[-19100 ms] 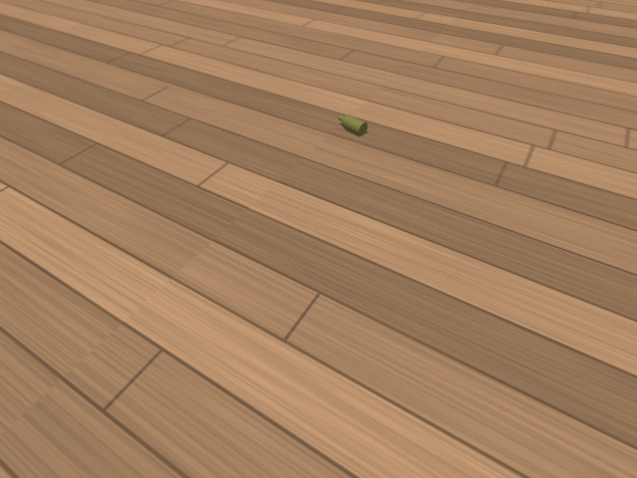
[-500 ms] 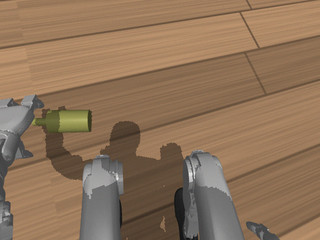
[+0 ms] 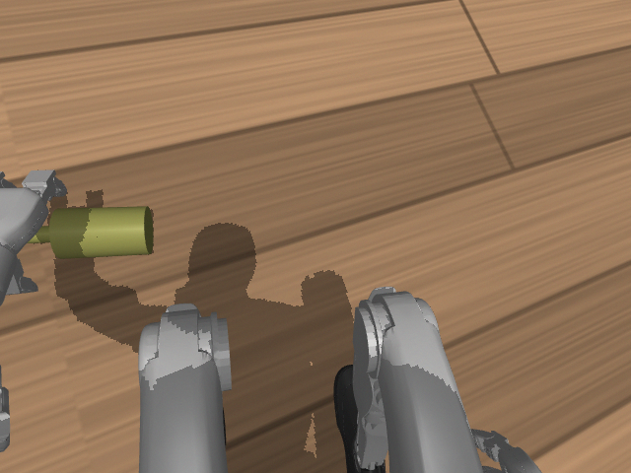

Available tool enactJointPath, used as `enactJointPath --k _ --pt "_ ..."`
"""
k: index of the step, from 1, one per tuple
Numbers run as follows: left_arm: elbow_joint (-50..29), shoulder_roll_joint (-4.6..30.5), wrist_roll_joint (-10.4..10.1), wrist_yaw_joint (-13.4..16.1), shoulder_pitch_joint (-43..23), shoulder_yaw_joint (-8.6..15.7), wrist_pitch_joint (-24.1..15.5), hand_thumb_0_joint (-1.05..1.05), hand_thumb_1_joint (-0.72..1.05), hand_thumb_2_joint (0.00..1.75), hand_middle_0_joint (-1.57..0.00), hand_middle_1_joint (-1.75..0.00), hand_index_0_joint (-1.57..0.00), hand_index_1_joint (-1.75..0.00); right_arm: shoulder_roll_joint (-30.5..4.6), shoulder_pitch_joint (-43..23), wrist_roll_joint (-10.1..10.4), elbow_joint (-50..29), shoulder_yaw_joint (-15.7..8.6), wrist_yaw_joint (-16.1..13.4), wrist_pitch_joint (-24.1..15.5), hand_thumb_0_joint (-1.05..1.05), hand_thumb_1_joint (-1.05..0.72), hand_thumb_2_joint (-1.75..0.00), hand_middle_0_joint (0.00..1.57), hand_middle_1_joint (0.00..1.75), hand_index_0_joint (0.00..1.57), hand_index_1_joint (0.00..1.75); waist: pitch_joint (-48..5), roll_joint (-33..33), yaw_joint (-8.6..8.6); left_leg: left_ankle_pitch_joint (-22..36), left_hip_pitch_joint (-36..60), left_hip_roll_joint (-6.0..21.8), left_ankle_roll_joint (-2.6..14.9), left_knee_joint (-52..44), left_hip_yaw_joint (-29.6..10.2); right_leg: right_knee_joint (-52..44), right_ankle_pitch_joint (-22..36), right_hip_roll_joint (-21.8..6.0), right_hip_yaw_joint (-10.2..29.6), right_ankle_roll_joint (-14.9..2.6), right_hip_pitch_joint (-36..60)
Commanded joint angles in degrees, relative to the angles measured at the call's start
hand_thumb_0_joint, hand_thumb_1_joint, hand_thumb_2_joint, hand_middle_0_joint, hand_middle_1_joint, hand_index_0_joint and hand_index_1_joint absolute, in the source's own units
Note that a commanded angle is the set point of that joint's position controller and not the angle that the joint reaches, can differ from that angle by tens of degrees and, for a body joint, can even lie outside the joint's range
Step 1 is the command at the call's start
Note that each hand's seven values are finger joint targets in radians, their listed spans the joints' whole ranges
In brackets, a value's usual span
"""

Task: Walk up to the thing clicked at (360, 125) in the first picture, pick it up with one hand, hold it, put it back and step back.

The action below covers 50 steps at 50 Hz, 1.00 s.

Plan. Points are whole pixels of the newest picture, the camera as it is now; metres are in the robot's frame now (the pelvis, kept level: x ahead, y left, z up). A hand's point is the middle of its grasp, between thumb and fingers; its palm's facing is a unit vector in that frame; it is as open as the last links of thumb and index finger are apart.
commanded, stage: rise first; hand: left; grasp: from above
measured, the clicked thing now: (87, 232) +0.46 +0.33 -0.30
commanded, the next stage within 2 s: approach in 0.28 s
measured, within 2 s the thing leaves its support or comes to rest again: neither
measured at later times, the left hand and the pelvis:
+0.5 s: hand (38, 238) +0.42 +0.34 -0.18, palm faces -0.46 -0.06 -0.89, open 13.8 cm; pelvis +0.00 +0.00 -0.01, yaw -1 degrees
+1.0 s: hand (70, 216) +0.45 +0.31 -0.18, palm faces -0.49 -0.06 -0.87, open 14.0 cm; pelvis +0.00 +0.00 -0.01, yaw -1 degrees
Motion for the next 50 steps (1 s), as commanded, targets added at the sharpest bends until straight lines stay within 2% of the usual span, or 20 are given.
enactJointPath --k 1,3,5,17,19,21,22,25,29,31,32,34,36,37,39,43,47,48,49,50 --pt "-7.52 17.13 -1.00 2.80 -15.56 3.56 -0.47 0.00 -0.40 0.90 -0.18 -0.87 -0.18 -0.87 -14.11 10.73 -0.42 -1.06 -4.55 -0.89 -0.11 0.00 -0.90 -0.90 0.20 0.30 0.20 0.30 -37.67 16.80 -0.08 10.48 31.90 -0.51 2.24 -14.79 5.35 -12.07 10.53 1.66 -5.98 -4.87 13.90" --pt "-7.27 18.85 -1.16 3.20 -14.93 4.98 -0.50 0.00 -0.40 0.90 -0.17 -0.88 -0.18 -0.88 -14.15 11.00 -0.55 -0.83 -4.64 -0.95 -0.12 0.00 -0.90 -0.90 0.20 0.30 0.20 0.30 -38.48 15.84 0.57 11.38 31.83 -0.54 2.35 -14.26 5.51 -12.13 11.37 1.72 -5.82 -4.96 14.87" --pt "-6.27 17.77 -1.27 3.40 -15.78 4.01 -0.40 0.00 -0.40 0.89 -0.18 -0.89 -0.18 -0.88 -13.94 10.92 -0.81 -0.71 -4.21 -0.87 -0.12 0.00 -0.90 -0.90 0.20 0.30 0.20 0.30 -37.66 15.79 -0.16 10.73 30.71 -0.62 2.41 -13.73 5.64 -12.08 11.00 1.86 -5.78 -4.92 14.60" --pt "-3.85 19.41 -0.94 4.46 -16.54 4.67 0.44 0.00 -0.45 0.94 -0.13 -0.94 -0.13 -0.94 -14.35 10.88 -1.80 -0.36 -3.31 -0.73 -0.25 0.00 -0.90 -0.90 0.20 0.30 0.20 0.30 -36.22 16.84 -0.64 8.60 28.60 -0.66 2.51 -12.97 5.66 -11.44 9.61 1.98 -6.14 -4.95 13.87" --pt "-3.27 18.81 -0.86 4.27 -16.95 3.84 0.54 0.00 -0.54 1.02 -0.09 -0.94 -0.06 -0.97 -14.40 10.51 -1.65 -0.26 -3.27 -0.76 -0.33 0.00 -0.90 -0.90 0.20 0.30 0.20 0.30 -35.49 17.03 -0.78 8.26 28.40 -0.53 2.47 -12.67 5.69 -11.36 9.36 2.03 -6.16 -4.96 13.12" --pt "-2.73 17.01 -0.96 4.37 -17.42 2.70 0.73 0.00 -0.48 0.94 -0.06 -1.05 -0.09 -1.02 -14.35 11.03 -1.89 -0.03 -3.04 -0.69 -0.46 0.00 -0.90 -0.90 0.20 0.30 0.20 0.30 -34.95 16.41 -1.78 8.66 28.30 -0.53 2.47 -12.47 5.54 -11.45 9.89 2.02 -6.30 -4.87 13.29" --pt "-2.12 16.14 -1.02 4.46 -17.94 1.73 0.72 0.00 -0.49 0.95 -0.06 -1.05 -0.08 -1.02 -14.44 10.74 -1.53 0.05 -3.26 -0.69 -0.54 0.00 -0.90 -0.89 0.20 0.30 0.20 0.30 -34.57 16.47 -1.94 7.69 28.07 -0.44 2.38 -12.69 5.28 -11.28 9.04 2.12 -6.54 -5.00 12.06" --pt "-2.57 13.11 -0.76 4.74 -21.37 -1.35 0.46 0.00 -0.49 0.95 -0.06 -1.05 -0.08 -1.03 -14.53 12.06 -1.69 0.77 -3.15 -0.62 -0.95 0.00 -0.90 -0.90 0.20 0.30 0.20 0.30 -34.65 16.50 -4.27 8.79 28.88 -0.27 2.34 -11.93 4.61 -11.03 10.34 2.19 -6.99 -4.83 11.44" --pt "-5.17 11.45 -0.41 6.28 -25.53 -3.24 1.10 0.00 -0.50 0.95 -0.06 -1.06 -0.08 -1.04 -14.93 13.24 -1.57 0.80 -3.21 -0.58 -1.68 0.00 -0.91 -0.90 0.20 0.30 0.20 0.30 -36.70 20.12 -5.51 10.50 31.89 0.19 1.83 -12.20 4.19 -10.21 12.05 2.24 -7.56 -4.79 11.06" --pt "-4.69 12.56 -0.12 7.73 -24.75 -1.77 2.39 0.00 -0.49 0.95 -0.06 -1.07 -0.09 -1.04 -15.13 13.44 -1.43 0.30 -3.25 -0.56 -1.93 0.00 -0.91 -0.90 0.20 0.30 0.20 0.30 -37.28 21.19 -4.97 10.31 32.30 0.14 1.72 -13.02 4.47 -10.19 11.97 2.09 -7.58 -4.77 11.28" --pt "-5.67 12.92 -0.18 8.30 -24.98 -1.43 2.99 0.00 -0.49 0.95 -0.06 -1.07 -0.09 -1.04 -15.00 13.24 -1.21 0.23 -3.34 -0.64 -1.98 0.00 -0.91 -0.90 0.20 0.30 0.20 0.30 -38.20 22.43 -4.00 10.56 32.75 0.22 1.57 -13.43 4.77 -10.12 12.18 2.24 -7.34 -4.98 11.26" --pt "-5.49 15.61 0.77 9.62 -25.38 1.20 5.13 0.00 -0.51 0.96 -0.06 -1.05 -0.08 -1.03 -15.10 13.27 -0.95 -0.10 -3.22 -0.71 -1.84 0.00 -0.91 -0.90 0.20 0.30 0.20 0.30 -39.92 24.51 -3.39 11.64 33.84 0.22 1.43 -13.92 5.30 -9.82 13.19 2.10 -7.04 -5.09 11.92" --pt "-3.24 15.53 1.08 10.12 -24.76 1.56 7.51 0.00 -0.52 0.97 -0.06 -1.05 -0.08 -1.03 -14.84 12.58 -0.55 -0.63 -2.97 -0.55 -1.64 0.00 -0.91 -0.90 0.20 0.30 0.20 0.30 -39.73 25.19 -2.99 11.98 33.68 0.26 1.32 -14.77 5.38 -9.33 13.55 1.92 -6.90 -5.40 11.30" --pt "-0.63 15.40 1.12 10.05 -23.97 1.91 8.73 0.00 -0.53 0.98 -0.06 -1.04 -0.07 -1.02 -14.87 12.34 -0.38 -0.84 -2.79 -0.48 -1.54 0.00 -0.91 -0.90 0.20 0.30 0.20 0.30 -38.52 23.68 -3.14 11.57 32.57 0.19 1.40 -14.96 5.23 -9.35 13.44 1.80 -6.91 -5.46 10.88" --pt "2.78 13.80 1.33 9.28 -24.27 -0.32 10.59 0.00 -0.52 0.97 -0.07 -1.04 -0.08 -1.03 -14.61 12.13 -0.04 -1.21 -2.02 -0.43 -1.50 0.00 -0.91 -0.90 0.20 0.30 0.20 0.30 -36.27 21.56 -4.12 10.94 30.01 0.03 1.92 -14.40 5.47 -10.05 13.39 1.82 -6.66 -5.56 10.78" --pt "5.88 14.69 -1.46 6.34 -19.84 -0.80 12.44 0.00 -0.53 0.99 -0.07 -1.03 -0.08 -1.02 -15.06 12.05 0.27 -1.94 -0.94 -0.45 -1.85 0.00 -0.91 -0.90 0.20 0.30 0.20 0.30 -34.07 15.62 -4.01 10.31 24.95 -0.55 3.22 -13.07 6.08 -11.63 13.74 1.76 -5.77 -4.97 15.35" --pt "2.92 16.62 -4.79 1.65 -21.37 -0.64 10.52 0.00 -0.52 0.98 -0.08 -1.03 -0.09 -1.02 -15.38 12.58 0.28 -2.42 -0.87 -0.41 -2.02 0.00 -0.91 -0.90 0.20 0.30 0.20 0.30 -34.65 13.55 -4.85 10.27 23.56 -0.55 3.41 -12.15 5.57 -11.67 13.52 1.63 -5.51 -4.56 18.30" --pt "1.75 16.76 -5.10 0.54 -21.31 -0.68 9.68 0.00 -0.52 0.98 -0.08 -1.04 -0.09 -1.03 -15.37 12.94 0.04 -2.60 -0.85 -0.33 -2.00 0.00 -0.91 -0.90 0.20 0.30 0.20 0.30 -34.97 13.65 -5.11 10.98 23.80 -0.50 3.32 -11.85 5.42 -11.66 14.10 1.60 -5.52 -4.48 19.21" --pt "0.54 18.98 -5.41 0.17 -22.00 1.24 8.47 0.00 -0.52 0.98 -0.08 -1.03 -0.09 -1.02 -16.26 12.94 -0.39 -3.54 -0.95 -0.45 -1.98 0.00 -0.91 -0.90 0.20 0.30 0.20 0.30 -36.18 13.19 -5.65 11.81 23.66 -0.40 3.23 -11.45 5.17 -11.57 14.81 1.60 -5.85 -4.29 20.30" --pt "-0.32 18.49 -5.39 -0.41 -22.07 0.74 7.28 0.00 -0.52 0.98 -0.09 -1.02 -0.10 -1.02 -15.88 13.47 -0.54 -3.25 -0.76 -0.37 -1.88 0.00 -0.91 -0.90 0.20 0.30 0.20 0.30 -36.37 14.13 -5.41 12.29 24.57 -0.38 2.94 -11.32 5.11 -11.35 15.09 1.66 -5.87 -4.42 20.62"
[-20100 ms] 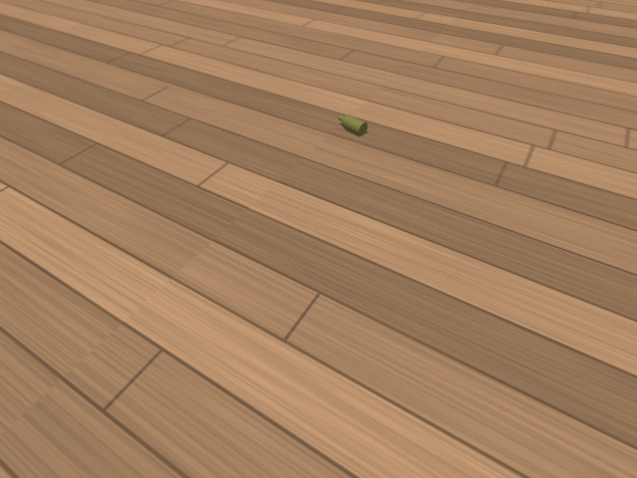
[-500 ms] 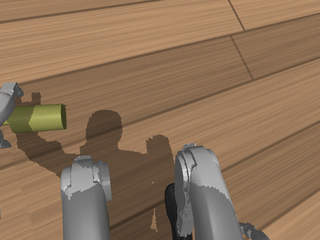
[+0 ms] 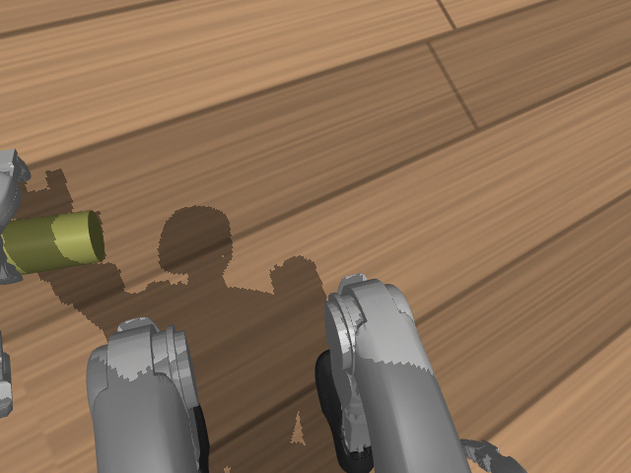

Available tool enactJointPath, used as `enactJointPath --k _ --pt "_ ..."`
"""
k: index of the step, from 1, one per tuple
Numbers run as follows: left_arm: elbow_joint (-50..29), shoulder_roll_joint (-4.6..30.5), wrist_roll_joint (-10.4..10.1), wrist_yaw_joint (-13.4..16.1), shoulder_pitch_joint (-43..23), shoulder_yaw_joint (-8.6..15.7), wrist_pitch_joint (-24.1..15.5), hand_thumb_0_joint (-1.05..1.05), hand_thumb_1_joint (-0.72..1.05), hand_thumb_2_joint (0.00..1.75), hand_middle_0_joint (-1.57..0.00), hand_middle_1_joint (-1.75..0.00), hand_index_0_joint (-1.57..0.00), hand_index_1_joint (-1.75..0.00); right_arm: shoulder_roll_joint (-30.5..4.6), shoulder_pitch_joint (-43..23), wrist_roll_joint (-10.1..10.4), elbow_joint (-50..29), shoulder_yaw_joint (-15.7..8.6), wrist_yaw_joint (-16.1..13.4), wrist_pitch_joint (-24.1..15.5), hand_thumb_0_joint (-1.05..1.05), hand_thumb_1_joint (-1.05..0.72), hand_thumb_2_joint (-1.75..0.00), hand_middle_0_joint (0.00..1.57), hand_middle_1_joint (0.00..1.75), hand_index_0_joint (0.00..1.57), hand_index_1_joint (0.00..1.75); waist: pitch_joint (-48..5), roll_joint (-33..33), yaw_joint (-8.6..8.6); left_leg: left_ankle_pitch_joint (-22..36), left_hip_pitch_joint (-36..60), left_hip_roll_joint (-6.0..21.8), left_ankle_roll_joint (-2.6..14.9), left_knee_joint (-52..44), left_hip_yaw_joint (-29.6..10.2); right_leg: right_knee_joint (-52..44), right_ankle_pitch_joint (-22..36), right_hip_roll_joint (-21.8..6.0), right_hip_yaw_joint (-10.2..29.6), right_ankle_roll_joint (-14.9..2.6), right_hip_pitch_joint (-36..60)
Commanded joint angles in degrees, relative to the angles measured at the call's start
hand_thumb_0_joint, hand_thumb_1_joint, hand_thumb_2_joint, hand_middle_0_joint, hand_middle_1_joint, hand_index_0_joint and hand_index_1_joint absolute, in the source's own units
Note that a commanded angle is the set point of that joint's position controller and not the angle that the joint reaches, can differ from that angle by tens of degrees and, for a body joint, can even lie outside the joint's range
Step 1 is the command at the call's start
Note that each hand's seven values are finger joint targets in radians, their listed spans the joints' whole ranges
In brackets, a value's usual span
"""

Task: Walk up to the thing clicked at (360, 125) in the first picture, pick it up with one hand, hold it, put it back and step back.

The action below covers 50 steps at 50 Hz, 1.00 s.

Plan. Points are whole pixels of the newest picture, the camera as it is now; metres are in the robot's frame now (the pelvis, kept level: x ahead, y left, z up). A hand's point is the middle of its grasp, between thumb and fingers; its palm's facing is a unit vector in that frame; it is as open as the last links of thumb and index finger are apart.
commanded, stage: approach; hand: left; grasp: from above
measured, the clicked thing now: (26, 246) +0.46 +0.34 -0.29
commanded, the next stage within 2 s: rest palm in 0.46 s
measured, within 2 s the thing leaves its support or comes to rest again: neither
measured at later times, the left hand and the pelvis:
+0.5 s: hand out of the picture +0.45 +0.33 -0.17, palm faces -0.44 -0.05 -0.90, open 13.6 cm; pelvis +0.00 +0.00 -0.01, yaw -1 degrees
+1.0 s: hand (34, 245) +0.44 +0.31 -0.23, palm faces -0.45 -0.09 -0.89, open 14.0 cm; pelvis +0.00 +0.00 -0.02, yaw -3 degrees
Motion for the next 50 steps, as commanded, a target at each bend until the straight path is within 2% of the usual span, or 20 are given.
enactJointPath --k 1,3,4,8,9,11,13,15,18,21,24,25,28,29,33,36,39,45,47,50 --pt "-9.88 18.65 -2.45 -1.10 -13.16 3.77 -3.76 0.00 -0.51 0.96 -0.09 -1.03 -0.11 -1.02 -15.03 11.63 -0.49 -1.08 -5.03 -1.04 -0.26 0.00 -0.91 -0.90 0.20 0.30 0.20 0.30 -39.18 12.91 0.60 11.56 26.43 -0.91 2.82 -12.66 5.35 -12.74 13.42 1.04 -5.97 -4.91 22.66" --pt "-13.92 15.94 -2.37 -1.37 -13.50 2.44 -6.42 0.00 -0.50 0.95 -0.09 -1.04 -0.10 -1.02 -14.44 12.74 -1.02 -0.80 -5.25 -0.83 0.04 0.00 -0.91 -0.90 0.20 0.30 0.20 0.30 -40.86 14.47 0.25 10.73 27.19 -0.86 2.50 -12.18 5.49 -13.26 12.77 1.38 -5.99 -4.94 23.32" --pt "-16.40 13.50 -2.46 -1.39 -14.85 0.24 -7.66 0.00 -0.51 0.96 -0.08 -1.04 -0.10 -1.02 -13.90 12.61 -0.71 -0.40 -5.23 -0.79 0.09 0.00 -0.91 -0.90 0.20 0.30 0.20 0.30 -41.03 16.20 0.75 9.19 28.51 -0.81 2.11 -12.58 5.41 -13.40 10.79 1.43 -6.02 -5.26 21.32" --pt "-22.71 16.42 -1.34 0.98 -14.10 2.67 -9.67 0.00 -0.52 0.98 -0.08 -1.03 -0.09 -1.02 -14.65 12.04 -0.57 -0.65 -6.61 -1.10 0.72 0.00 -0.90 -0.90 0.20 0.30 0.20 0.30 -43.67 20.74 2.63 9.85 32.64 -0.59 1.31 -13.09 5.77 -12.92 10.96 1.60 -6.10 -5.66 19.56" --pt "-22.42 16.31 -0.48 1.82 -14.39 2.69 -9.36 0.00 -0.51 0.99 -0.08 -1.03 -0.09 -1.02 -14.48 12.20 -0.43 -0.37 -6.76 -1.14 0.80 0.00 -0.91 -0.90 0.20 0.30 0.20 0.30 -43.53 21.48 2.27 10.35 33.66 -0.61 1.03 -13.84 5.40 -12.27 11.07 1.49 -6.38 -5.99 18.15" --pt "-21.04 15.30 0.97 3.57 -16.87 1.87 -8.80 0.00 -0.52 1.00 -0.07 -1.03 -0.08 -1.03 -14.31 11.78 -0.50 0.15 -6.55 -1.20 1.18 0.00 -0.90 -0.90 0.20 0.30 0.20 0.30 -41.48 21.37 1.17 10.35 32.88 -0.56 1.16 -14.16 5.28 -12.04 11.37 1.51 -6.84 -5.98 16.15" --pt "-13.56 12.42 2.21 4.89 -17.67 -0.31 -7.16 0.00 -0.53 1.02 -0.08 -1.04 -0.08 -1.04 -14.12 11.59 -0.30 0.86 -6.06 -1.34 1.17 0.00 -0.91 -0.90 0.20 0.30 0.20 0.30 -36.85 18.55 -0.27 9.52 31.23 -0.40 1.48 -14.19 5.12 -12.21 11.06 1.60 -7.32 -5.97 13.18" --pt "-8.17 13.26 3.10 5.94 -18.55 -0.36 -5.95 0.00 -0.53 1.03 -0.08 -1.04 -0.08 -1.04 -14.62 11.65 -0.32 1.08 -5.08 -1.44 1.11 0.00 -0.90 -0.90 0.20 0.30 0.20 0.30 -34.08 16.70 -0.90 8.52 28.22 -0.73 2.03 -13.93 5.18 -12.84 10.52 1.42 -7.34 -5.71 12.78" --pt "-3.61 15.51 4.15 6.03 -16.80 -0.07 -4.22 0.00 -0.49 1.07 -0.10 -1.08 -0.10 -1.08 -14.81 11.14 -0.50 1.06 -4.16 -1.48 0.66 0.00 -0.91 -0.90 0.20 0.30 0.20 0.30 -34.45 15.90 0.57 8.70 28.11 -1.04 2.28 -14.09 5.29 -12.55 10.55 1.29 -7.24 -5.73 13.94" --pt "-1.74 16.03 3.43 5.22 -15.39 0.39 -2.70 0.00 -0.48 1.08 -0.11 -1.09 -0.11 -1.08 -14.89 10.27 -0.72 0.16 -3.61 -1.37 0.15 0.00 -0.90 -0.90 0.20 0.30 0.20 0.30 -34.47 15.68 0.76 7.93 27.89 -1.21 2.40 -14.80 5.26 -12.17 9.76 1.15 -7.41 -5.56 14.81" --pt "-4.97 16.51 2.50 3.83 -18.55 0.15 -2.49 0.00 -0.48 1.04 -0.11 -1.07 -0.11 -1.06 -15.34 9.82 -0.65 -0.44 -3.77 -1.44 -0.19 0.00 -0.91 -0.90 0.20 0.30 0.20 0.30 -36.91 18.16 -0.03 8.74 30.86 -0.81 2.01 -15.24 4.19 -11.32 10.63 0.93 -7.61 -5.36 14.19" --pt "-7.25 17.75 2.68 3.41 -19.69 0.12 -2.80 0.00 -0.47 1.04 -0.11 -1.09 -0.12 -1.08 -15.28 9.49 -0.43 -0.62 -3.68 -1.42 -0.15 0.00 -0.91 -0.90 0.20 0.30 0.20 0.30 -38.70 20.10 0.45 8.62 31.52 -0.86 1.79 -15.45 4.03 -10.96 10.41 1.06 -7.56 -5.69 14.29" --pt "-9.99 17.93 1.72 2.49 -18.09 1.19 -3.53 0.00 -0.45 1.06 -0.13 -1.09 -0.14 -1.09 -15.02 10.76 -0.65 -0.78 -4.12 -1.12 -0.26 0.00 -0.91 -0.90 0.20 0.30 0.20 0.30 -39.62 21.02 0.45 10.28 32.32 -0.81 1.59 -14.95 4.22 -10.99 11.74 0.98 -7.47 -5.52 15.69" --pt "-11.63 17.89 1.37 2.29 -18.70 1.37 -4.06 0.00 -0.48 1.00 -0.09 -1.08 -0.11 -1.06 -14.94 11.04 -0.68 -0.62 -4.30 -1.15 -0.29 0.00 -0.91 -0.90 0.20 0.30 0.20 0.30 -40.13 20.43 0.16 10.19 31.69 -0.86 1.73 -14.36 4.42 -11.20 11.95 1.09 -7.34 -5.60 16.15" --pt "-6.89 13.80 0.84 2.10 -16.12 -0.90 -5.24 0.00 -0.52 0.97 -0.06 -1.03 -0.07 -1.02 -14.66 12.08 -0.78 0.10 -3.91 -0.87 -0.35 0.00 -0.90 -0.90 0.20 0.30 0.20 0.30 -35.46 16.48 -1.70 9.84 28.63 -0.74 2.03 -12.77 4.46 -11.88 11.91 1.35 -7.51 -5.32 15.68" --pt "-3.89 15.06 1.38 2.88 -16.32 -1.16 -7.04 0.00 -0.52 1.00 -0.07 -1.03 -0.07 -1.02 -14.91 11.86 -1.24 0.40 -3.05 -0.83 -0.58 0.00 -0.90 -0.90 0.20 0.30 0.20 0.30 -33.53 14.73 -2.15 8.00 25.81 -0.77 2.26 -11.49 4.34 -12.00 10.25 1.76 -7.64 -5.32 15.67" --pt "-3.05 17.86 2.67 4.74 -15.84 0.81 -8.79 0.00 -0.53 1.01 -0.07 -1.01 -0.07 -1.01 -15.23 11.44 -1.94 0.62 -2.06 -0.70 -0.85 0.00 -0.90 -0.90 0.20 0.30 0.20 0.30 -33.07 15.21 -1.20 8.35 26.05 -0.75 2.11 -11.12 4.39 -11.33 10.12 1.88 -7.97 -5.21 16.16" --pt "-2.00 21.42 6.03 11.03 -16.94 3.53 -10.52 0.00 -0.52 1.00 -0.07 -1.00 -0.07 -1.00 -16.64 9.79 -3.58 0.46 -1.09 -0.09 -1.73 0.00 -0.89 -0.90 0.20 0.30 0.20 0.30 -34.33 21.11 -2.54 10.63 30.25 -0.25 1.37 -10.87 3.53 -7.92 12.27 2.18 -9.73 -5.00 14.35" --pt "-0.95 21.86 6.98 13.21 -15.69 3.83 -9.93 0.00 -0.52 1.00 -0.06 -0.99 -0.06 -0.99 -16.63 8.87 -4.10 0.41 -0.90 0.09 -2.07 0.00 -0.89 -0.90 0.20 0.30 0.20 0.30 -34.63 21.94 -2.05 10.73 30.68 -0.14 1.27 -10.49 3.93 -7.63 12.54 2.32 -9.55 -5.18 14.07" --pt "0.04 21.39 8.11 15.72 -16.37 3.36 -8.18 0.00 -0.50 0.98 -0.06 -1.00 -0.07 -0.99 -16.76 8.51 -5.25 0.57 -0.78 0.63 -3.01 0.00 -0.89 -0.90 0.20 0.30 0.20 0.30 -34.44 23.02 -3.17 10.47 30.98 0.10 1.18 -9.80 3.98 -6.95 12.72 2.53 -9.89 -5.15 13.14"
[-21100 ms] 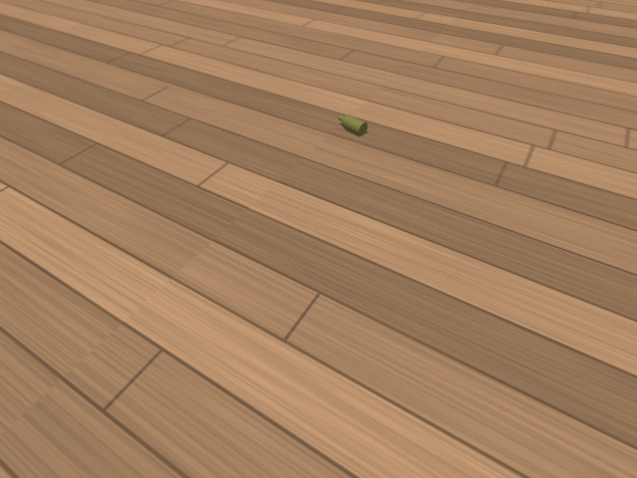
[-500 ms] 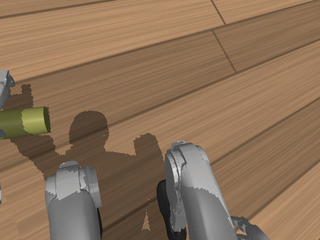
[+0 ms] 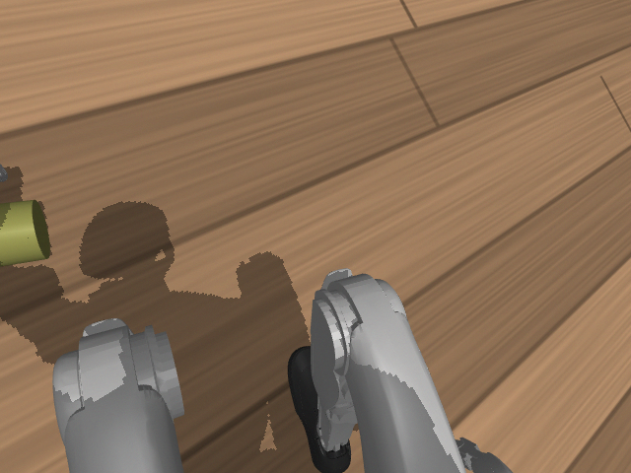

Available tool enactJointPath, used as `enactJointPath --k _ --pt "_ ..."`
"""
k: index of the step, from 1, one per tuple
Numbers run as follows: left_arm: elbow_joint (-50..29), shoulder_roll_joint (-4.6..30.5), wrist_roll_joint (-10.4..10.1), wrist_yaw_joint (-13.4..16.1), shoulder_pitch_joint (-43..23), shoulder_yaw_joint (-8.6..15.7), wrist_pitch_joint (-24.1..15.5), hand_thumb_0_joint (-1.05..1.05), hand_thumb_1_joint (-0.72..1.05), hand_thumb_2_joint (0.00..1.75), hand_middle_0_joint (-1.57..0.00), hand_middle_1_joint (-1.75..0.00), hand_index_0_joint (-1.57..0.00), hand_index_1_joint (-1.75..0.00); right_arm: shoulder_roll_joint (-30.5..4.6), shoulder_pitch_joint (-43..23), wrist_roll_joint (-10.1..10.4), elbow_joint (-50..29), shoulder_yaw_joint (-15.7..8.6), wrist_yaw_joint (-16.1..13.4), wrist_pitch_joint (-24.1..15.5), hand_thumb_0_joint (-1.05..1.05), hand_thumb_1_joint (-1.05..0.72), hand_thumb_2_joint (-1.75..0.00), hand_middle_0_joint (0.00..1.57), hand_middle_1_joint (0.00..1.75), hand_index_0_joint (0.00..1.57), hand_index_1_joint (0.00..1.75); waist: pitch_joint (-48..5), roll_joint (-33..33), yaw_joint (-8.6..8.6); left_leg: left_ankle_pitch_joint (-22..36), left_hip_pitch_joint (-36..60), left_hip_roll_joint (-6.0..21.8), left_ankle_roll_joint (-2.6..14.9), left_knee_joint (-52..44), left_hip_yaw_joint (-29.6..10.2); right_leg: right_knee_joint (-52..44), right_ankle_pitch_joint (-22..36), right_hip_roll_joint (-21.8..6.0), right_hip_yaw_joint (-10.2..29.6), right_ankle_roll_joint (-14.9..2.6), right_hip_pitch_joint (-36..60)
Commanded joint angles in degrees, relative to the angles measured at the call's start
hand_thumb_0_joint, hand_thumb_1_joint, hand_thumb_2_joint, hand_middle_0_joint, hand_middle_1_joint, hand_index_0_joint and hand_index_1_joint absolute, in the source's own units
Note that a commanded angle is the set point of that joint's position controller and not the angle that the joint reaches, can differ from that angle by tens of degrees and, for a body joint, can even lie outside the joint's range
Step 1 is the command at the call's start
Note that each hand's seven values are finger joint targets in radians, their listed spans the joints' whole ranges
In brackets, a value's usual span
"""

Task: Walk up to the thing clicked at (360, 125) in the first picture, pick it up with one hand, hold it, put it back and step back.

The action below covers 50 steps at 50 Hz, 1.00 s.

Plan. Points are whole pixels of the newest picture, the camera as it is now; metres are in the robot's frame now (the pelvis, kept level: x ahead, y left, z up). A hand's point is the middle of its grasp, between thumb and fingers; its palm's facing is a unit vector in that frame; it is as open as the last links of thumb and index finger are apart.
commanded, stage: rest palm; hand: left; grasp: from above
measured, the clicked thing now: out of the picture +0.44 +0.36 -0.27
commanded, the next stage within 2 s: close in 0.40 s
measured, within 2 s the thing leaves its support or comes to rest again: neither
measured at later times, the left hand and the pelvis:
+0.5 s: hand out of the picture +0.43 +0.34 -0.23, palm faces -0.49 -0.16 -0.86, open 14.0 cm; pelvis +0.00 +0.00 -0.01, yaw -1 degrees
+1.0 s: hand out of the picture +0.43 +0.32 -0.24, palm faces -0.41 -0.10 -0.91, open 11.9 cm; pelvis +0.00 +0.01 -0.01, yaw -3 degrees
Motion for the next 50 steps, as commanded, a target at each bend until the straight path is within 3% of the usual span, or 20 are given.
enactJointPath --k 1,4,8,12,14,17,23,25,28,29,30,34,37,40,41,46,47,48,49,50 --pt "-6.01 15.44 -0.49 6.55 -16.43 2.54 2.18 0.00 -0.51 1.00 -0.06 -0.99 -0.06 -0.99 -16.86 9.29 -1.02 0.57 -4.92 -0.41 -1.40 0.00 -0.89 -0.90 0.20 0.30 0.20 0.30 -37.14 29.39 -0.20 10.81 32.87 0.49 1.26 -15.48 7.07 -10.18 12.44 1.81 -7.68 -4.97 13.48" --pt "-2.89 13.78 -0.55 7.28 -17.64 0.83 4.61 0.00 -0.50 1.01 -0.07 -1.00 -0.07 -1.00 -17.24 9.25 -1.59 0.72 -4.74 0.43 -2.79 0.00 -0.89 -0.90 0.20 0.30 0.20 0.30 -35.19 29.10 -1.82 10.09 31.83 0.65 1.31 -14.29 7.06 -9.56 12.41 1.74 -8.04 -4.72 12.29" --pt "-1.57 13.97 -2.15 6.43 -18.43 0.24 6.95 0.00 -0.50 1.02 -0.07 -1.01 -0.07 -1.01 -17.91 9.66 -1.71 0.80 -4.16 1.37 -4.38 0.00 -0.89 -0.90 0.20 0.30 0.20 0.30 -33.99 28.32 -2.45 9.76 30.19 0.65 1.60 -13.93 6.39 -9.36 12.60 1.83 -8.39 -4.69 12.80" --pt "-2.18 17.61 -4.50 4.44 -14.52 3.40 7.88 0.00 -0.52 1.02 -0.07 -1.00 -0.06 -1.01 -19.07 9.87 -1.57 -0.04 -4.17 1.55 -5.24 0.00 -0.90 -0.90 0.20 0.30 0.20 0.30 -36.33 26.19 -0.88 12.98 28.97 0.66 2.00 -13.02 6.40 -10.03 15.44 1.90 -7.90 -4.60 18.14" --pt "-0.38 14.76 -5.61 3.06 -13.07 1.97 8.09 0.00 -0.52 1.00 -0.06 -1.01 -0.06 -1.01 -18.33 9.81 -2.05 -0.28 -3.86 2.00 -5.43 0.00 -0.90 -0.90 0.20 0.30 0.20 0.30 -36.34 25.13 -1.45 12.98 28.86 0.82 1.87 -12.61 6.19 -9.85 15.74 2.08 -7.88 -4.74 18.90" --pt "-1.31 16.86 -6.61 0.73 -11.10 3.78 7.49 0.00 -0.52 1.00 -0.07 -1.01 -0.06 -1.01 -18.50 11.05 -1.86 -0.09 -4.07 2.07 -4.88 0.00 -0.90 -0.90 0.20 0.30 0.20 0.30 -36.26 25.06 -1.19 13.36 28.49 0.79 1.79 -13.29 5.62 -10.11 15.40 2.03 -8.14 -4.81 19.89" --pt "-4.88 16.98 -6.50 -0.66 -12.12 3.27 3.33 0.00 -0.53 1.03 -0.08 -0.99 -0.07 -1.00 -19.20 10.78 -1.97 -1.43 -3.15 2.03 -3.29 0.00 -0.90 -0.90 0.20 0.30 0.20 0.30 -35.23 25.15 -2.13 14.91 29.25 0.97 1.34 -12.10 5.09 -10.20 16.24 2.24 -8.60 -5.03 20.64" --pt "-5.44 17.71 -5.86 0.06 -12.61 3.51 1.52 0.00 -0.51 1.05 -0.09 -1.01 -0.07 -1.02 -18.28 10.26 -2.18 -0.94 -2.29 2.00 -2.73 0.00 -0.90 -0.90 0.20 0.30 0.20 0.30 -35.86 25.49 -2.22 14.17 29.59 1.15 1.32 -12.16 4.90 -10.43 15.78 2.48 -8.70 -4.82 21.28" --pt "-5.34 17.88 -4.62 1.94 -14.12 2.36 -0.65 0.00 -0.32 1.03 -0.20 -1.02 -0.21 -1.02 -18.91 8.73 -2.48 -0.75 -2.56 1.79 -2.76 0.00 -0.89 -0.90 0.20 0.30 0.20 0.30 -34.07 26.03 -2.43 10.51 29.41 1.31 1.25 -12.19 5.07 -10.71 13.22 2.74 -8.81 -4.79 19.47" --pt "-5.10 15.47 -3.78 2.50 -14.72 0.08 -1.07 0.00 -0.29 1.02 -0.21 -1.02 -0.22 -1.01 -18.79 8.06 -2.67 -1.38 -2.26 1.87 -3.01 0.00 -0.89 -0.90 0.20 0.30 0.20 0.30 -33.03 26.84 -3.20 10.44 30.45 1.28 1.02 -12.39 5.14 -10.33 13.04 2.77 -9.19 -4.67 18.48" --pt "-3.70 15.29 -3.74 3.24 -14.60 -0.30 -1.25 0.00 -0.27 0.98 -0.22 -1.01 -0.23 -1.00 -18.61 7.71 -2.90 -0.69 -1.93 2.03 -3.29 0.00 -0.89 -0.90 0.20 0.30 0.20 0.30 -31.78 27.35 -3.09 9.57 30.35 1.39 0.93 -12.42 5.01 -9.96 12.18 2.79 -9.53 -4.63 17.55" --pt "-1.41 16.66 -1.35 7.39 -13.27 0.19 -0.51 0.00 -0.23 0.93 -0.24 -0.97 -0.26 -0.95 -19.29 6.50 -3.34 0.15 -1.49 2.05 -3.90 0.00 -0.88 -0.89 0.20 0.30 0.20 0.30 -31.34 27.34 -2.23 9.39 30.50 1.40 0.87 -13.22 4.96 -10.13 11.89 3.20 -9.71 -4.74 16.65" --pt "0.95 15.38 -0.20 10.27 -12.42 -1.07 1.70 0.00 -0.24 0.89 -0.23 -0.96 -0.25 -0.94 -19.45 5.85 -4.06 0.52 -1.23 2.32 -4.69 0.00 -0.89 -0.90 0.20 0.30 0.20 0.30 -30.72 27.48 -2.43 9.28 30.27 1.43 0.78 -13.88 4.79 -9.73 11.78 3.33 -9.99 -4.84 15.62" --pt "3.25 14.38 -0.63 12.12 -13.29 -2.10 4.31 0.00 -0.22 0.87 -0.25 -0.95 -0.27 -0.93 -19.85 4.07 -3.95 0.83 -1.41 2.63 -5.59 0.00 -0.89 -0.90 0.20 0.30 0.20 0.30 -30.51 27.70 -2.27 9.16 29.36 1.53 0.62 -14.27 3.97 -8.90 11.76 3.58 -10.21 -5.16 13.44" --pt "3.00 13.79 -0.87 12.34 -14.22 -2.31 5.00 0.00 -0.21 0.87 -0.25 -0.95 -0.27 -0.93 -20.14 4.45 -4.12 0.73 -1.43 2.98 -6.07 0.00 -0.89 -0.90 0.20 0.30 0.20 0.30 -29.62 28.02 -3.14 9.07 28.92 1.54 0.83 -13.66 4.22 -8.93 12.12 3.29 -10.29 -4.78 13.40" --pt "3.19 14.32 -2.90 11.68 -16.67 -2.73 8.41 0.00 -0.13 0.80 -0.32 -0.90 -0.35 -0.87 -20.95 4.23 -3.50 0.56 -1.23 4.11 -8.45 0.00 -0.89 -0.90 0.20 0.30 0.20 0.30 -29.71 28.27 -3.11 7.68 29.16 1.77 1.06 -13.66 3.32 -8.69 11.55 2.80 -9.87 -4.65 12.82" --pt "1.33 17.04 -3.66 11.48 -18.37 -0.58 8.35 0.00 -0.10 0.80 -0.35 -0.90 -0.38 -0.87 -21.51 3.75 -3.26 -0.64 -1.46 4.27 -8.99 0.00 -0.89 -0.90 0.20 0.30 0.20 0.30 -30.22 28.53 -3.20 7.17 29.11 1.87 1.07 -13.81 3.00 -8.42 11.16 2.69 -9.90 -4.62 13.29" --pt "1.58 16.95 -3.86 10.97 -18.35 -0.57 8.77 0.00 -0.10 0.79 -0.35 -0.89 -0.38 -0.86 -21.53 3.96 -3.00 -0.76 -1.36 4.30 -9.19 0.00 -0.89 -0.90 0.20 0.30 0.20 0.30 -30.73 28.35 -3.08 7.75 29.34 1.85 1.01 -13.94 2.84 -8.46 11.60 2.57 -9.67 -4.65 13.80" --pt "2.46 19.37 -4.40 10.66 -16.97 1.96 9.09 0.00 -0.10 0.77 -0.35 -0.89 -0.38 -0.86 -21.97 4.38 -3.03 -0.60 -1.55 4.28 -9.29 0.00 -0.89 -0.90 0.20 0.30 0.20 0.30 -31.03 27.97 -2.72 7.95 29.00 1.88 1.10 -13.65 2.92 -8.42 11.68 2.61 -9.79 -4.59 14.37" --pt "3.48 18.37 -4.36 9.60 -16.42 1.56 9.32 0.00 -0.08 0.76 -0.36 -0.88 -0.39 -0.85 -21.64 5.01 -3.04 -0.76 -1.46 4.55 -9.59 0.00 -0.89 -0.90 0.20 0.30 0.20 0.30 -30.22 28.31 -3.16 7.82 28.48 1.72 1.04 -13.38 3.14 -7.84 11.64 2.28 -9.60 -4.54 14.45"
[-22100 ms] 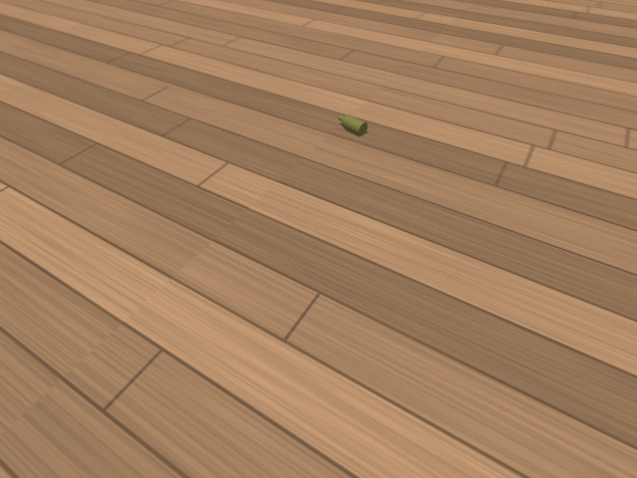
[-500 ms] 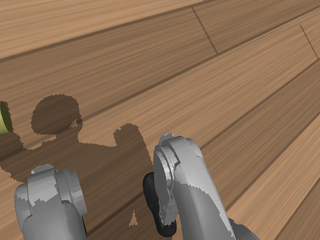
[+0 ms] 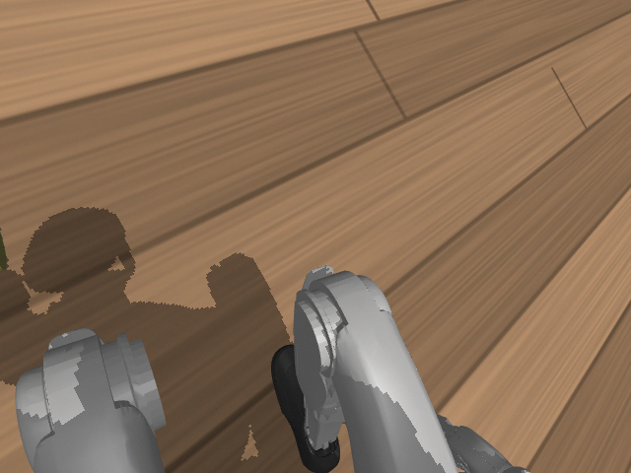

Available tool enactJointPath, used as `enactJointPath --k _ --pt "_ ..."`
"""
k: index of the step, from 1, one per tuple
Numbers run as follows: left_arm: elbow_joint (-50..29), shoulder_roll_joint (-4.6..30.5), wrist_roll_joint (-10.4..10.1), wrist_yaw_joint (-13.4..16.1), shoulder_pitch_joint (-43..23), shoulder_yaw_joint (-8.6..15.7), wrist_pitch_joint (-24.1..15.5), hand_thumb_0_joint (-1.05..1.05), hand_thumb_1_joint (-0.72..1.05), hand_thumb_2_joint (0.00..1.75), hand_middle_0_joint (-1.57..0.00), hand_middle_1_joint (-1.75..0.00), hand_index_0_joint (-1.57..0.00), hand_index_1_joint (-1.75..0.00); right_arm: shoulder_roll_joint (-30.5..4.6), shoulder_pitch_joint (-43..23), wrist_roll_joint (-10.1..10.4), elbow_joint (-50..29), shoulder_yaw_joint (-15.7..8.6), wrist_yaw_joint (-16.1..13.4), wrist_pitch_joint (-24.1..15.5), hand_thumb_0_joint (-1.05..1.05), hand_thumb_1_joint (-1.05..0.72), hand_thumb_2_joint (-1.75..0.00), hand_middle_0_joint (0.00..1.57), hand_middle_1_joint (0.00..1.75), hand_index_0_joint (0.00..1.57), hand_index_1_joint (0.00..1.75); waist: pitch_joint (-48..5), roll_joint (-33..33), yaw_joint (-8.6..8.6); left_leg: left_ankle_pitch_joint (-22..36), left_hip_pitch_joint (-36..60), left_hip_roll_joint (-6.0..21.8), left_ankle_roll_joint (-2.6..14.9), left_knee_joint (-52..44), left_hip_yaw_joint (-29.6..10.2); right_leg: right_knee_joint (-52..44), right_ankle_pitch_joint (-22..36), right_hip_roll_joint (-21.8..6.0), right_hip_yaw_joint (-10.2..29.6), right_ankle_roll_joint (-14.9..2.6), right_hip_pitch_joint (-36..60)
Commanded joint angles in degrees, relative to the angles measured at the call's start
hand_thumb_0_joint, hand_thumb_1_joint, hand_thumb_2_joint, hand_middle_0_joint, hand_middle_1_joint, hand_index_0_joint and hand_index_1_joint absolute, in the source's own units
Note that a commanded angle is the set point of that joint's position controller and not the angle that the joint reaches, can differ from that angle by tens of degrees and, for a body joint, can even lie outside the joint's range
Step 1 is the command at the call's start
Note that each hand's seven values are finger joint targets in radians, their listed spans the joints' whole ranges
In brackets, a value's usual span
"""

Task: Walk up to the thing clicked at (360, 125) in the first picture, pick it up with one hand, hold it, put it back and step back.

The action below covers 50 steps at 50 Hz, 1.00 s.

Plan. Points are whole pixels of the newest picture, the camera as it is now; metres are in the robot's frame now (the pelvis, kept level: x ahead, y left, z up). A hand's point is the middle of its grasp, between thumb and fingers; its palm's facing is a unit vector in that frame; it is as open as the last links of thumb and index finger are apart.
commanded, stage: close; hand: left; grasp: from above
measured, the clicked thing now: out of the picture +0.42 +0.37 -0.25
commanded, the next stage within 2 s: settle in 1.20 s
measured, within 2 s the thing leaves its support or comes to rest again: leaves its support in 1.66 s
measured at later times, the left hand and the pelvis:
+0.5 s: hand out of the picture +0.41 +0.34 -0.23, palm faces -0.45 -0.15 -0.88, open 10.9 cm; pelvis +0.00 +0.00 +0.01, yaw +0 degrees
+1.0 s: hand out of the picture +0.42 +0.34 -0.23, palm faces -0.43 -0.14 -0.89, open 10.7 cm; pelvis +0.00 +0.00 +0.00, yaw +0 degrees
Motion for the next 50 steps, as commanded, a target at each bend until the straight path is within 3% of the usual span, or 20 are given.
enactJointPath --k 1,6,12,15,17,19,22,25,30,33,35,37,40,41,45,47,50 --pt "-6.06 16.33 -2.75 0.04 -14.00 3.52 1.48 0.00 -0.08 0.75 -0.36 -0.86 -0.39 -0.83 -19.41 9.68 0.45 -0.62 -6.10 -0.31 -1.20 0.00 -0.89 -0.90 0.20 0.30 0.20 0.30 -33.09 29.49 -1.59 9.12 29.00 1.09 -0.02 -17.33 5.44 -9.75 11.64 1.07 -7.93 -4.65 15.66" --pt "-7.93 15.35 -4.87 -4.43 -13.36 3.47 0.22 0.00 -0.07 0.73 -0.39 -0.84 -0.41 -0.81 -18.39 10.93 0.68 -0.16 -6.06 -0.54 -0.75 0.00 -0.90 -0.90 0.20 0.30 0.20 0.30 -34.36 30.08 -1.95 11.06 29.77 1.09 -0.13 -17.30 5.19 -10.42 13.18 1.05 -8.26 -4.58 17.20" --pt "-11.07 13.21 -4.98 -7.20 -10.88 0.29 -3.35 0.00 0.00 0.72 -0.43 -0.83 -0.46 -0.80 -17.51 11.84 1.03 -0.36 -5.04 -0.64 1.50 0.00 -0.89 -0.90 0.20 0.30 0.20 0.30 -36.05 30.33 -2.21 17.65 32.71 1.27 -0.69 -16.42 4.86 -10.12 17.98 1.36 -8.83 -4.66 20.19" --pt "-10.10 14.00 -5.06 -6.65 -8.70 1.14 -5.13 0.00 0.04 0.73 -0.46 -0.81 -0.49 -0.79 -17.55 11.53 1.20 -0.90 -4.54 -0.80 2.46 0.00 -0.89 -0.90 0.20 0.30 0.20 0.30 -34.68 28.70 -1.05 16.66 30.61 1.15 -0.50 -16.52 5.27 -10.79 17.35 1.61 -8.69 -4.85 21.00" --pt "-10.27 14.00 -4.44 -5.98 -9.44 1.21 -6.23 0.00 0.08 0.74 -0.51 -0.80 -0.53 -0.78 -17.35 11.32 0.82 -1.26 -4.01 -0.77 2.66 0.00 -0.89 -0.90 0.20 0.30 0.20 0.30 -33.36 28.38 -1.63 15.51 30.41 1.20 -0.53 -16.33 5.34 -10.74 16.40 1.66 -8.95 -4.84 20.44" --pt "-10.45 15.88 -3.71 -4.84 -7.73 3.05 -6.81 0.00 0.10 0.77 -0.53 -0.78 -0.54 -0.77 -17.53 11.49 0.84 -1.12 -3.90 -1.00 3.03 0.00 -0.89 -0.90 0.20 0.30 0.20 0.30 -35.08 29.02 -0.63 16.41 31.53 1.21 -0.57 -16.72 5.38 -10.76 17.03 1.82 -8.88 -4.76 21.36" --pt "-9.68 14.59 -2.88 -3.47 -9.25 1.99 -7.25 0.00 0.16 0.74 -0.57 -0.78 -0.59 -0.77 -17.60 11.08 0.09 -1.25 -3.67 -0.84 2.89 0.00 -0.89 -0.90 0.20 0.30 0.20 0.30 -33.82 29.79 -1.89 14.92 31.71 1.37 -0.65 -16.80 5.27 -10.39 16.21 1.87 -9.37 -4.69 19.63" --pt "-10.79 17.03 -1.90 -1.86 -11.01 2.97 -6.98 0.00 0.21 0.73 -0.61 -0.76 -0.63 -0.74 -18.63 10.62 0.12 -1.22 -4.28 -1.29 2.70 0.00 -0.89 -0.90 0.20 0.30 0.20 0.30 -33.79 30.15 -1.57 12.70 31.75 1.43 -0.67 -17.10 5.41 -10.63 14.12 1.91 -9.27 -4.75 18.41" --pt "-10.78 15.56 -0.99 0.35 -13.71 0.29 -5.51 0.00 0.28 0.68 -0.65 -0.73 -0.68 -0.70 -18.91 9.09 -0.41 -0.74 -4.48 -1.86 1.44 0.00 -0.89 -0.90 0.20 0.30 0.20 0.30 -31.83 28.17 -2.43 7.04 27.74 1.29 -0.14 -16.57 5.97 -12.27 9.39 2.08 -8.46 -4.84 17.21" --pt "-8.79 14.26 -1.46 0.96 -13.20 -0.88 -3.98 0.00 0.31 0.65 -0.68 -0.68 -0.70 -0.65 -18.78 9.35 -0.35 0.36 -4.53 -1.93 0.76 0.00 -0.89 -0.90 0.20 0.30 0.20 0.30 -32.00 28.73 -1.94 6.91 27.88 1.42 -0.27 -17.41 5.71 -12.28 9.13 2.28 -8.45 -5.11 16.68" --pt "-8.49 14.83 -1.57 0.90 -13.53 -0.66 -3.15 0.00 0.33 0.66 -0.69 -0.69 -0.72 -0.67 -19.62 9.31 0.02 -0.66 -4.79 -1.58 -0.17 0.00 -0.89 -0.90 0.20 0.30 0.20 0.30 -31.10 27.80 -2.33 7.50 28.40 1.53 -0.28 -16.95 5.00 -11.19 10.03 1.79 -9.11 -4.75 15.22" --pt "-7.35 12.97 -2.24 0.94 -13.20 -1.81 -2.31 0.00 0.35 0.65 -0.72 -0.67 -0.74 -0.65 -19.31 9.25 0.15 0.32 -4.94 -1.49 -0.57 0.00 -0.89 -0.90 0.20 0.30 0.20 0.30 -31.38 27.56 -2.23 7.57 28.33 1.53 -0.29 -16.98 4.91 -11.25 10.40 1.88 -8.85 -4.89 15.43" --pt "-7.90 15.07 -2.47 0.86 -14.05 -0.29 -1.82 0.00 0.39 0.62 -0.76 -0.64 -0.78 -0.62 -19.96 9.71 0.50 -0.42 -4.77 -1.14 -1.15 0.00 -0.89 -0.90 0.20 0.30 0.20 0.30 -32.40 28.63 -1.71 9.35 29.21 1.44 -0.38 -17.68 4.58 -10.95 11.74 1.72 -8.99 -4.86 15.84" --pt "-7.56 16.66 -2.68 0.91 -13.45 1.27 -1.76 0.00 0.41 0.63 -0.77 -0.63 -0.79 -0.62 -20.21 10.11 0.70 -0.56 -4.90 -1.17 -1.17 0.00 -0.89 -0.90 0.20 0.30 0.20 0.30 -33.15 28.13 -1.49 10.84 29.52 1.58 -0.36 -17.24 4.64 -10.89 13.21 1.75 -8.89 -4.78 17.01" --pt "-6.07 15.26 -3.01 -0.25 -13.02 1.08 -1.49 0.00 0.47 0.62 -0.81 -0.64 -0.83 -0.62 -19.80 9.81 0.70 -0.92 -4.74 -0.39 -1.76 0.00 -0.89 -0.90 0.20 0.30 0.20 0.30 -30.50 28.05 -2.03 10.17 28.95 1.42 -0.48 -17.42 4.33 -9.69 12.58 1.30 -9.15 -4.64 15.37" --pt "-6.09 17.29 -3.11 -0.44 -13.50 2.22 -1.63 0.00 0.49 0.63 -0.83 -0.64 -0.85 -0.62 -20.15 9.62 0.97 -1.22 -4.91 -0.62 -1.62 0.00 -0.89 -0.90 0.20 0.30 0.20 0.30 -31.44 27.66 -1.50 9.40 28.53 1.42 -0.38 -17.69 4.21 -10.43 11.93 1.41 -8.89 -4.75 15.69" --pt "-6.49 16.12 -2.95 -1.26 -13.46 1.41 -2.05 0.00 0.53 0.63 -0.88 -0.61 -0.89 -0.60 -20.23 10.09 0.71 -1.37 -5.15 -0.50 -1.58 0.00 -0.89 -0.90 0.20 0.30 0.20 0.30 -31.94 28.33 -1.96 10.21 28.61 1.32 -0.27 -17.43 4.92 -10.99 12.56 1.60 -8.39 -4.78 17.24"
